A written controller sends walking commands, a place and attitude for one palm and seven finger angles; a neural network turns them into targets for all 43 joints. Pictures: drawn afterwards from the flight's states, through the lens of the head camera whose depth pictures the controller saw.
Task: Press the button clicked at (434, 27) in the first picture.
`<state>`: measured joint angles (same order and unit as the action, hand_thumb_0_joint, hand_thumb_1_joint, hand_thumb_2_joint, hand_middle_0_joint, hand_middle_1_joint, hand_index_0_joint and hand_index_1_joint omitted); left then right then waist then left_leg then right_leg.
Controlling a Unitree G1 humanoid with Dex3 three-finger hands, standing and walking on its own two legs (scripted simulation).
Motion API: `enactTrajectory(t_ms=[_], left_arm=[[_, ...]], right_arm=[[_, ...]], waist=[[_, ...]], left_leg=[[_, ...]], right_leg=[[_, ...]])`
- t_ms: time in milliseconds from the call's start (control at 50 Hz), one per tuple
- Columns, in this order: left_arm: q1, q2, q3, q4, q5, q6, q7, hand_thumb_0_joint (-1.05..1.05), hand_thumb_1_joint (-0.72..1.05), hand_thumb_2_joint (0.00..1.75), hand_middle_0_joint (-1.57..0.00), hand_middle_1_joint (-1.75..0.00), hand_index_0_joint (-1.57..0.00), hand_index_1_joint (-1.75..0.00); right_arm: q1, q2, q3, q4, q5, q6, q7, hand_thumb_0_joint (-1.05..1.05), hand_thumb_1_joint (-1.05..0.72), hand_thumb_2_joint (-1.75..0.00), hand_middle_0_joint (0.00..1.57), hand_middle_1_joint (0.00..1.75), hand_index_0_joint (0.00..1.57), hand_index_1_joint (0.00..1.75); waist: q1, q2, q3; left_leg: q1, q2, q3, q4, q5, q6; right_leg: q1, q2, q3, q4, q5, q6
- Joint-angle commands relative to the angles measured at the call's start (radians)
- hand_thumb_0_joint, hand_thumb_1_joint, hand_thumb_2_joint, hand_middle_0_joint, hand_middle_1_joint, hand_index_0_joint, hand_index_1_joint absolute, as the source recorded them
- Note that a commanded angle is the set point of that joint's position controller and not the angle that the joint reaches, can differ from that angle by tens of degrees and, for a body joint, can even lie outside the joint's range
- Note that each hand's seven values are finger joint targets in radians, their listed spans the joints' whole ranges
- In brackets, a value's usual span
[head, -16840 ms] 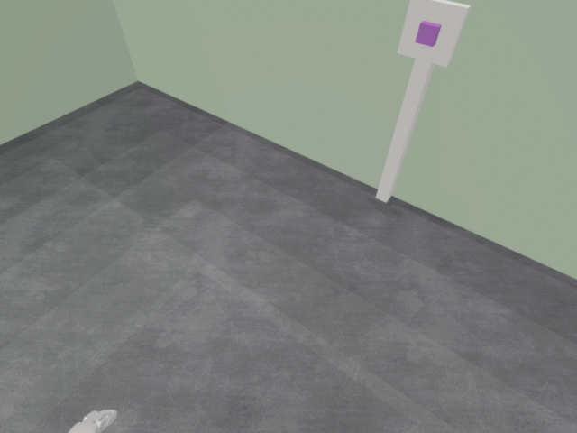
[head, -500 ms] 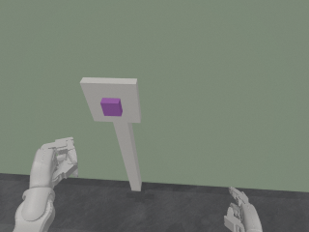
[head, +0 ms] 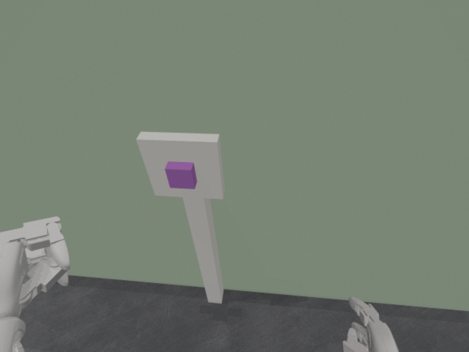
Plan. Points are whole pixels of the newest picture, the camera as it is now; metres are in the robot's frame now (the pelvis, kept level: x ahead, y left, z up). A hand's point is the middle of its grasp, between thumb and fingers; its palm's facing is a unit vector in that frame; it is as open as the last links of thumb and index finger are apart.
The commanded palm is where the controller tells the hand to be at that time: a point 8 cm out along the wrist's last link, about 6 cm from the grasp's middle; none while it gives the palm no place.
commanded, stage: draw the hand back to the body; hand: left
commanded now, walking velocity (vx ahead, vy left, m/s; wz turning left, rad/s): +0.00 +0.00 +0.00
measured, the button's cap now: (181, 174) +0.48 +0.19 +0.03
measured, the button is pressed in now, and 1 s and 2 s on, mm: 0 0 0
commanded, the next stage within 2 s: step back with the hand held close in 0.24 s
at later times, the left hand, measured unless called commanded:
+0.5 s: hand (58, 272) +0.16 +0.24 +0.16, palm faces +0.41 -0.81 -0.42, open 3.1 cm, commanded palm +0.10 +0.28 +0.17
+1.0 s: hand (23, 320) +0.11 +0.26 +0.15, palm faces +0.36 -0.81 -0.46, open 3.1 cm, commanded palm +0.05 +0.30 +0.17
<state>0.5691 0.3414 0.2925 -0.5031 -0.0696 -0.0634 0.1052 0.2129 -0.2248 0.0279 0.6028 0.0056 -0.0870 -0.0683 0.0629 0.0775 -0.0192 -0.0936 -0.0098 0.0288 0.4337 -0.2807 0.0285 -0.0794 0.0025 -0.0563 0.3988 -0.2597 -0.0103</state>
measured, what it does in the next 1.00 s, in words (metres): shifts its weight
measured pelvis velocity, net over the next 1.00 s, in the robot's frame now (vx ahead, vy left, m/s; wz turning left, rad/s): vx -0.08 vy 0.02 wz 0.00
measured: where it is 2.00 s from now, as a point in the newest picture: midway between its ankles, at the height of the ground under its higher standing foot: outside the picture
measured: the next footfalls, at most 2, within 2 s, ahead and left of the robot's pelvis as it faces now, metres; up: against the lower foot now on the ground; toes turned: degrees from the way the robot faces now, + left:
right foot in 1.32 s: -0.11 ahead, -0.11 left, +0.00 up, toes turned +5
left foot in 1.72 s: -0.12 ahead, +0.12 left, +0.00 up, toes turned +1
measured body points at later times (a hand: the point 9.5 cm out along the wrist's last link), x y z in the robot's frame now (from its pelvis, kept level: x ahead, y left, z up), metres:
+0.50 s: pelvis -0.03 +0.00 +0.00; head -0.04 -0.02 +0.45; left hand +0.13 +0.28 +0.18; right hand +0.16 -0.23 -0.08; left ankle -0.03 +0.10 -0.74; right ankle -0.02 -0.11 -0.74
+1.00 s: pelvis -0.08 +0.02 -0.01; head -0.07 +0.02 +0.44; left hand +0.08 +0.30 +0.17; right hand +0.11 -0.22 -0.08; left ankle -0.03 +0.10 -0.74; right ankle -0.02 -0.11 -0.74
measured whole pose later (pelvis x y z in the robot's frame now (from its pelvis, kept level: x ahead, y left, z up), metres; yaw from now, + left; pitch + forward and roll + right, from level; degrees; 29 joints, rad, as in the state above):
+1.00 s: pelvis -0.08 +0.02 -0.01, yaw +0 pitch +0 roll -1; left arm 0.63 0.37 0.36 -0.58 -0.03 -0.17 0.14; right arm 0.18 -0.21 0.01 0.52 0.01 -0.01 -0.07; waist 0.00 0.01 0.01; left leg -0.37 -0.02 0.04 0.58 -0.22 0.06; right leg -0.35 -0.01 -0.05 0.52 -0.18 0.01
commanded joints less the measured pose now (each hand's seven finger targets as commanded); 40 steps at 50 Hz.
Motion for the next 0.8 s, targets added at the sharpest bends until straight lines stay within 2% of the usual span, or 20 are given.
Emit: enactTrajectory(t_ms=[0, 40, 100, 140, 180, 240, 280, 320, 340, 360, 380, 420, 480, 540, 600, 640, 680, 740, 780], left_arm=[[-0.055, 0.114, 0.084, -0.158, 0.001, -0.063, 0.010, 0.00, 0.90, 0.90, -1.30, -1.50, -1.30, -1.50], [-0.067, 0.110, 0.077, -0.147, 0.003, -0.061, 0.010, 0.00, 0.90, 0.90, -1.30, -1.50, -1.30, -1.50], [-0.111, 0.131, 0.086, -0.191, 0.008, -0.073, 0.017, 0.00, 0.90, 0.90, -1.30, -1.50, -1.30, -1.50], [-0.111, 0.154, 0.102, -0.211, 0.008, -0.077, 0.022, 0.00, 0.90, 0.90, -1.30, -1.50, -1.30, -1.50], [-0.097, 0.150, 0.103, -0.218, 0.006, -0.079, 0.026, 0.00, 0.90, 0.90, -1.30, -1.50, -1.30, -1.50], [-0.089, 0.155, 0.110, -0.206, 0.005, -0.078, 0.026, 0.00, 0.90, 0.90, -1.30, -1.50, -1.30, -1.50], [-0.092, 0.140, 0.101, -0.197, 0.005, -0.079, 0.025, 0.00, 0.90, 0.90, -1.30, -1.50, -1.30, -1.50], [-0.085, 0.135, 0.100, -0.179, 0.004, -0.079, 0.024, 0.00, 0.90, 0.90, -1.30, -1.50, -1.30, -1.50], [-0.135, 0.122, 0.079, -0.141, 0.008, -0.072, 0.022, 0.00, 0.90, 0.90, -1.30, -1.50, -1.30, -1.50], [-0.216, 0.237, 0.210, -0.209, 0.007, -0.106, 0.028, 0.00, 0.90, 0.90, -1.30, -1.50, -1.30, -1.50], [-0.126, 0.159, 0.155, -0.111, 0.010, -0.106, 0.020, 0.00, 0.90, 0.90, -1.30, -1.50, -1.30, -1.50], [-0.073, 0.129, 0.116, -0.094, 0.017, -0.107, 0.016, 0.00, 0.90, 0.90, -1.30, -1.50, -1.30, -1.50], [-0.013, 0.134, 0.117, -0.152, 0.016, -0.126, 0.017, 0.00, 0.90, 0.90, -1.30, -1.50, -1.30, -1.50], [0.032, 0.178, 0.157, -0.242, 0.012, -0.138, 0.027, 0.00, 0.90, 0.90, -1.30, -1.50, -1.30, -1.50], [0.066, 0.211, 0.190, -0.310, 0.010, -0.147, 0.036, 0.00, 0.90, 0.90, -1.30, -1.50, -1.30, -1.50], [0.087, 0.232, 0.217, -0.318, 0.006, -0.148, 0.042, 0.00, 0.90, 0.90, -1.30, -1.50, -1.30, -1.50], [0.104, 0.218, 0.213, -0.314, 0.007, -0.151, 0.043, 0.00, 0.90, 0.90, -1.30, -1.50, -1.30, -1.50], [0.117, 0.201, 0.208, -0.282, 0.007, -0.152, 0.042, 0.00, 0.90, 0.90, -1.30, -1.50, -1.30, -1.50], [0.107, 0.183, 0.196, -0.249, 0.010, -0.152, 0.042, 0.00, 0.90, 0.90, -1.30, -1.50, -1.30, -1.50]], right_arm=[[-0.139, -0.095, -0.036, -0.162, 0.003, -0.060, -0.009, 0.00, -0.90, -0.90, 0.20, 0.30, 0.20, 0.30], [-0.140, -0.100, -0.040, -0.157, 0.003, -0.059, -0.012, 0.00, -0.90, -0.90, 0.20, 0.30, 0.20, 0.30], [-0.142, -0.099, -0.038, -0.162, 0.001, -0.064, -0.016, 0.00, -0.90, -0.90, 0.20, 0.30, 0.20, 0.30], [-0.147, -0.099, -0.037, -0.162, -0.002, -0.072, -0.020, 0.00, -0.90, -0.90, 0.20, 0.30, 0.20, 0.30], [-0.149, -0.093, -0.033, -0.164, -0.002, -0.077, -0.022, 0.00, -0.90, -0.90, 0.20, 0.30, 0.20, 0.30], [-0.158, -0.092, -0.034, -0.158, -0.001, -0.083, -0.024, 0.00, -0.90, -0.90, 0.20, 0.30, 0.20, 0.30], [-0.154, -0.088, -0.030, -0.153, -0.002, -0.084, -0.022, 0.00, -0.90, -0.90, 0.20, 0.30, 0.20, 0.30], [-0.154, -0.089, -0.032, -0.150, -0.002, -0.084, -0.021, 0.00, -0.90, -0.90, 0.20, 0.30, 0.20, 0.30], [-0.154, -0.097, -0.033, -0.140, -0.001, -0.081, -0.022, 0.00, -0.90, -0.90, 0.20, 0.30, 0.20, 0.30], [-0.131, -0.123, -0.045, -0.177, 0.000, -0.052, -0.015, 0.00, -0.90, -0.90, 0.20, 0.30, 0.20, 0.30], [-0.125, -0.102, -0.046, -0.158, -0.001, -0.032, -0.014, 0.00, -0.90, -0.90, 0.20, 0.30, 0.20, 0.30], [-0.132, -0.104, -0.048, -0.165, -0.005, -0.008, -0.006, 0.00, -0.90, -0.90, 0.20, 0.30, 0.20, 0.30], [-0.133, -0.115, -0.058, -0.179, -0.005, 0.017, -0.002, 0.00, -0.90, -0.90, 0.20, 0.30, 0.20, 0.30], [-0.141, -0.121, -0.066, -0.199, -0.001, 0.036, -0.005, 0.00, -0.90, -0.90, 0.20, 0.30, 0.20, 0.30], [-0.139, -0.117, -0.071, -0.225, 0.004, 0.045, -0.009, 0.00, -0.90, -0.90, 0.20, 0.30, 0.20, 0.30], [-0.142, -0.118, -0.075, -0.226, 0.005, 0.048, -0.013, 0.00, -0.90, -0.90, 0.20, 0.30, 0.20, 0.30], [-0.135, -0.115, -0.077, -0.232, 0.007, 0.050, -0.014, 0.00, -0.90, -0.90, 0.20, 0.30, 0.20, 0.30], [-0.136, -0.125, -0.083, -0.226, 0.004, 0.048, -0.015, 0.00, -0.90, -0.90, 0.20, 0.30, 0.20, 0.30], [-0.130, -0.124, -0.082, -0.222, 0.006, 0.047, -0.014, 0.00, -0.90, -0.90, 0.20, 0.30, 0.20, 0.30]], waist=[[-0.008, -0.067, 0.014], [-0.009, -0.063, 0.030], [-0.005, -0.014, -0.006], [0.002, -0.036, -0.032], [0.005, -0.021, -0.041], [0.007, -0.022, -0.008], [0.003, 0.011, 0.018], [0.003, -0.014, 0.024], [-0.010, -0.037, 0.057], [-0.044, -0.078, 0.121], [-0.050, -0.131, 0.109], [-0.054, -0.143, 0.092], [-0.054, -0.078, -0.012], [-0.053, -0.026, -0.121], [-0.051, -0.026, -0.183], [-0.049, -0.012, -0.191], [-0.052, -0.015, -0.177], [-0.051, 0.003, -0.131], [-0.056, -0.016, -0.095]], left_leg=[[-0.022, 0.031, -0.037, -0.057, 0.282, -0.002], [-0.020, 0.031, -0.034, -0.062, 0.252, 0.002], [-0.010, 0.026, -0.041, -0.070, 0.217, 0.002], [-0.003, 0.024, -0.042, -0.066, 0.217, 0.003], [-0.007, 0.021, -0.043, -0.067, 0.222, 0.002], [-0.013, 0.022, -0.041, -0.069, 0.203, 0.000], [-0.021, 0.021, -0.041, -0.075, 0.197, -0.002], [-0.021, 0.022, -0.042, -0.080, 0.185, -0.002], [-0.025, 0.025, -0.040, -0.082, 0.166, -0.001], [-0.122, 0.045, -0.071, -0.052, 0.086, 0.021], [-0.100, 0.040, -0.072, -0.027, 0.074, 0.021], [-0.098, 0.040, -0.066, -0.013, 0.091, 0.017], [-0.104, 0.049, -0.063, -0.023, 0.166, 0.015], [-0.109, 0.061, -0.065, -0.021, 0.281, 0.017], [-0.134, 0.078, -0.084, -0.010, 0.381, 0.018], [-0.145, 0.085, -0.088, -0.005, 0.400, 0.017], [-0.176, 0.095, -0.100, -0.011, 0.408, 0.018], [-0.239, 0.113, -0.119, -0.044, 0.328, 0.024], [-0.312, 0.133, -0.134, -0.074, 0.228, 0.035]], right_leg=[[-0.029, -0.003, 0.015, -0.056, 0.233, -0.006], [-0.041, -0.002, 0.022, -0.074, 0.204, -0.007], [-0.027, -0.006, 0.027, -0.065, 0.166, -0.009], [-0.011, -0.004, 0.029, -0.072, 0.167, -0.010], [0.004, -0.008, 0.029, -0.064, 0.178, -0.012], [-0.013, -0.004, 0.035, -0.086, 0.157, -0.012], [-0.019, -0.006, 0.034, -0.083, 0.153, -0.013], [-0.023, -0.004, 0.031, -0.087, 0.139, -0.012], [-0.050, 0.000, 0.036, -0.107, 0.112, -0.011], [-0.140, -0.057, 0.142, -0.164, 0.085, -0.001], [-0.165, -0.078, 0.145, -0.186, 0.045, -0.004], [-0.181, -0.092, 0.142, -0.198, 0.031, -0.002], [-0.113, -0.091, 0.106, -0.129, 0.142, 0.001], [-0.035, -0.081, 0.083, -0.046, 0.294, 0.006], [0.012, -0.067, 0.069, 0.029, 0.385, 0.009], [0.002, -0.062, 0.070, 0.050, 0.401, 0.011], [0.002, -0.053, 0.065, 0.076, 0.394, 0.012], [-0.022, -0.036, 0.064, 0.094, 0.309, 0.014], [-0.018, -0.032, 0.070, 0.117, 0.240, 0.016]])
